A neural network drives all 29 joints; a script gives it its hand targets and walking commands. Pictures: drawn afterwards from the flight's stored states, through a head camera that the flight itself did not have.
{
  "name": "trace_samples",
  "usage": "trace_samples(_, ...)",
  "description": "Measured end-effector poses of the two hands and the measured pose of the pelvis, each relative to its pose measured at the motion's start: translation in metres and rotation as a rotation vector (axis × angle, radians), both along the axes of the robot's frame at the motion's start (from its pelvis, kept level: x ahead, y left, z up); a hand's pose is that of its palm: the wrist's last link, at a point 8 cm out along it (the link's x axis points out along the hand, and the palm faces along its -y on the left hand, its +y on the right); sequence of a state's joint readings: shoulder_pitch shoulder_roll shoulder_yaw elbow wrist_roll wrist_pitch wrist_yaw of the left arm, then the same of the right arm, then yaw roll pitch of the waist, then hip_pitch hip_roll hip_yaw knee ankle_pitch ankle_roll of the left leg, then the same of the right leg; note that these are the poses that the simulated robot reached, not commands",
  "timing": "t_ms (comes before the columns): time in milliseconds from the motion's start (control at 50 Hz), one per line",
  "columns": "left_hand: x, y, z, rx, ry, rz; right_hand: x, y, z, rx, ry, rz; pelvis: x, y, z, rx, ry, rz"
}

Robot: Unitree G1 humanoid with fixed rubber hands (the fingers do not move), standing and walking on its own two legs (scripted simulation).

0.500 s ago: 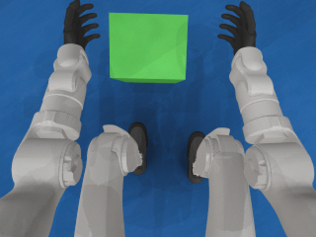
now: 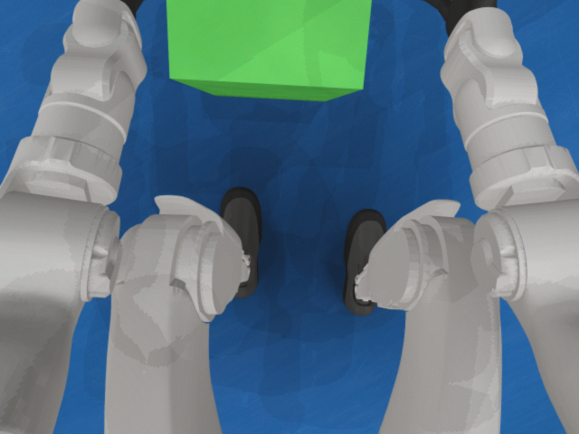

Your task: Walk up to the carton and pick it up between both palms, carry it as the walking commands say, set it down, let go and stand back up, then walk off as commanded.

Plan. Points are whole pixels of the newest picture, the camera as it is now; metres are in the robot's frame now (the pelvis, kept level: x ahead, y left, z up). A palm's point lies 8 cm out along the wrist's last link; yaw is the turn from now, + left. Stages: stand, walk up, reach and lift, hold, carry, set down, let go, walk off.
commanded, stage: reach and lift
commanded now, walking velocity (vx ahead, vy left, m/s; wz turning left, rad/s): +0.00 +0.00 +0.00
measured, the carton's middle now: (271, 31) +0.52 +0.05 -0.27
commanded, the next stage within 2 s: none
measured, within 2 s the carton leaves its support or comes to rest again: leaves its support in 1.48 s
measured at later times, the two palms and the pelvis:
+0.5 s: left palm out of the picture +0.52 +0.19 -0.19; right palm (447, 12) +0.53 -0.13 -0.19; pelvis +0.00 +0.00 +0.00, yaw +0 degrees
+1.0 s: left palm out of the picture +0.52 +0.18 -0.19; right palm (414, 7) +0.53 -0.10 -0.19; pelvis +0.00 +0.00 -0.01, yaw +2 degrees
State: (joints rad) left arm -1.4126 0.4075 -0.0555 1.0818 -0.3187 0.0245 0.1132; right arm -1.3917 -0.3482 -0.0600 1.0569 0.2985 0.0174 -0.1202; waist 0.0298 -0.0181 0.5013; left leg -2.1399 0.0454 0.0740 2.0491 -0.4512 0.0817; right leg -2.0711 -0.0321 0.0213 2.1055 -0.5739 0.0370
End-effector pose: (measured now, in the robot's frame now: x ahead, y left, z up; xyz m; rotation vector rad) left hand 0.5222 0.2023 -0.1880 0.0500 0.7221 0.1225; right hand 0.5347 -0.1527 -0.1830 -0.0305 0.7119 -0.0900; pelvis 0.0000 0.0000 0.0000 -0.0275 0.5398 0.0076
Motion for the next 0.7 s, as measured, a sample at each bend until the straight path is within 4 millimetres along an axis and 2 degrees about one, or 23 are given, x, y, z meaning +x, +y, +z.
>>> trace_samples(360,-0.001,-0.008,-0.003,-0.019,0.013,-0.003,-0.006,0.008,-0.003,0.001,0.006,0.005,0.0,0.001,-0.002,-0.006,-0.004,0.001)
trace_samples(560,0.003,-0.019,0.002,-0.028,-0.003,0.004,-0.005,0.027,-0.003,0.038,0.007,0.025,0.001,0.0,-0.002,-0.006,0.002,0.003)
trace_samples(660,0.003,-0.023,0.004,-0.043,-0.016,0.003,-0.005,0.05,-0.004,0.062,0.009,0.063,0.003,0.0,-0.001,-0.007,0.008,0.005)
trace_samples(700,0.002,-0.022,0.003,-0.036,-0.011,0.011,-0.005,0.053,-0.003,0.047,0.002,0.055,0.003,0.001,-0.001,-0.008,0.009,0.008)
